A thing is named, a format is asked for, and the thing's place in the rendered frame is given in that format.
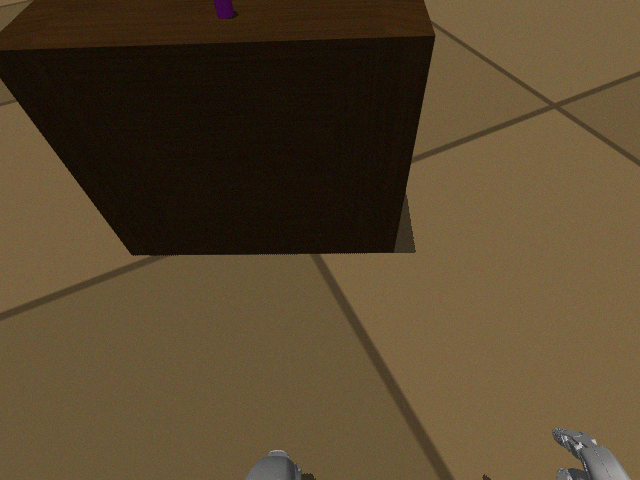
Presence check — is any right robot hand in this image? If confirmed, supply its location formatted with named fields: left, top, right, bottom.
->
left=552, top=428, right=631, bottom=480

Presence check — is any can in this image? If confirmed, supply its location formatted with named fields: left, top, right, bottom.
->
left=214, top=0, right=234, bottom=19

